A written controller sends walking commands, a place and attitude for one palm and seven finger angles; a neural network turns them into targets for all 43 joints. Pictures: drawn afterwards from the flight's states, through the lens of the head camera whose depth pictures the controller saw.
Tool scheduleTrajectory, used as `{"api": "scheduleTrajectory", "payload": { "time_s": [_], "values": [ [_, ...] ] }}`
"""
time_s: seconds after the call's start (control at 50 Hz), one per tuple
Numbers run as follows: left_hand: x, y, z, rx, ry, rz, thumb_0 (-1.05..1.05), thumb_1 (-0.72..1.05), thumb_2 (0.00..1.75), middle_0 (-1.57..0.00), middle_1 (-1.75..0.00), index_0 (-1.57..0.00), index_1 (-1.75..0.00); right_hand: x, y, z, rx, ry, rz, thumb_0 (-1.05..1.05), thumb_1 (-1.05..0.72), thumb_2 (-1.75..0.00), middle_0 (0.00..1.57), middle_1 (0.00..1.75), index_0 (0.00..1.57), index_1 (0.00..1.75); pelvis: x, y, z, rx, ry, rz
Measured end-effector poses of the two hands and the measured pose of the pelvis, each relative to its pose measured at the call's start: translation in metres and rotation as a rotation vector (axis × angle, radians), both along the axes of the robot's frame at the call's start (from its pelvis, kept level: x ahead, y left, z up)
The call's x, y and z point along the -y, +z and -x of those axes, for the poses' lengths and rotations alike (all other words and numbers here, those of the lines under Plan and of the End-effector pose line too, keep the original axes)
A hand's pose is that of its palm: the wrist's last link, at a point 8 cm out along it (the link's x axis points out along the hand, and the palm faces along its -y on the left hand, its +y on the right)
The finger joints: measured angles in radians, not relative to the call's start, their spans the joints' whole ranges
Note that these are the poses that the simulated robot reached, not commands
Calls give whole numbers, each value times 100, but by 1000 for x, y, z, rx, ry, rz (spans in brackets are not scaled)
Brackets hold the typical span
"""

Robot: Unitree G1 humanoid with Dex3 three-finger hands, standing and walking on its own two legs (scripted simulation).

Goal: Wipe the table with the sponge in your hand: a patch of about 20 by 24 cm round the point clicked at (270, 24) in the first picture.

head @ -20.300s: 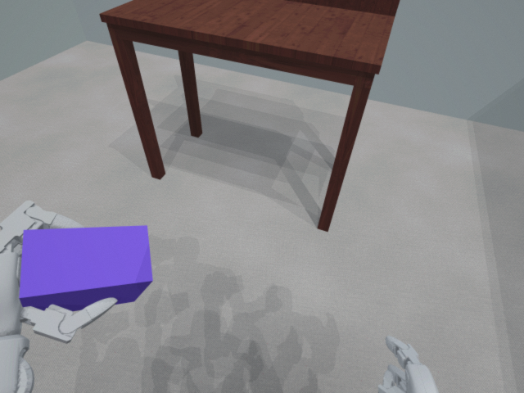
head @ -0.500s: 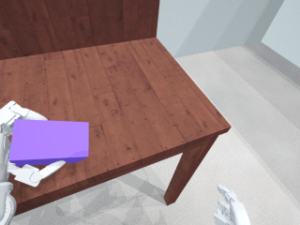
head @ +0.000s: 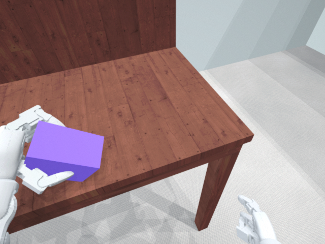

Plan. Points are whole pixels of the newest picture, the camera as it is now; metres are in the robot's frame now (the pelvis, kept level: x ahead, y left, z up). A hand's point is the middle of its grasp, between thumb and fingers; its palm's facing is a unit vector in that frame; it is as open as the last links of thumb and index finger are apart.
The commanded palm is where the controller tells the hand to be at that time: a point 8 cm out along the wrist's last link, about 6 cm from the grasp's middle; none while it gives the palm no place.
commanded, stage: turn the palm down, sponge in hand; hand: left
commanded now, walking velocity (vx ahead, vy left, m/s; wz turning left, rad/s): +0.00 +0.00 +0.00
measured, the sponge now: (73, 156) +0.24 +0.21 +0.15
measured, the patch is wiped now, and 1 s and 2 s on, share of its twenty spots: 0.00 0.00 0.00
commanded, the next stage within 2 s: move the sponge above the wiping area in 1.90 s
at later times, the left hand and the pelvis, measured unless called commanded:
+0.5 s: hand (45, 141) +0.22 +0.22 +0.22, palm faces +0.37 -0.48 -0.79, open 10.7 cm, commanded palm +0.17 +0.26 +0.25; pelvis -0.01 -0.05 -0.01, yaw +0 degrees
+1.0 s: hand (4, 119) +0.23 +0.28 +0.26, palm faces +0.42 -0.22 -0.88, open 10.6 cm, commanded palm +0.18 +0.27 +0.29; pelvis -0.01 -0.01 +0.00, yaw +0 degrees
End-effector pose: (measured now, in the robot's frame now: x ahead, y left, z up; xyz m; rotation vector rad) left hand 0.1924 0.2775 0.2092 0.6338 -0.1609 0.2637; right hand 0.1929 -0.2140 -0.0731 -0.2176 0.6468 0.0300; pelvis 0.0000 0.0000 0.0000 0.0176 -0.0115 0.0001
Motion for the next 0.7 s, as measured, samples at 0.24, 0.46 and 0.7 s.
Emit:
{"api": "scheduleTrajectory", "payload": {
  "time_s": [0.24, 0.46, 0.7],
  "values": [
    [-18, 28, 22, -20, 300, -160, -1, -55, 102, -67, -132, -69, -131, 31, -2, -15, 7, -25, 28, 1, -90, -90, 20, 30, 20, 30, 33, -3, 9, 32, 30, 0],
    [35, 39, 6, -34, 94, -334, -1, -55, 102, -68, -131, -70, -131, 57, -3, -6, 12, -110, 28, 1, -90, -90, 20, 30, 20, 30, 49, -6, 10, 38, 10, -8],
    [-2, 51, 10, -170, 319, -446, -1, -55, 102, -68, -131, -70, -131, 56, -20, -1, -58, -134, 17, 1, -90, -90, 20, 30, 20, 30, 35, -7, 16, 44, 13, -3]
  ]
}}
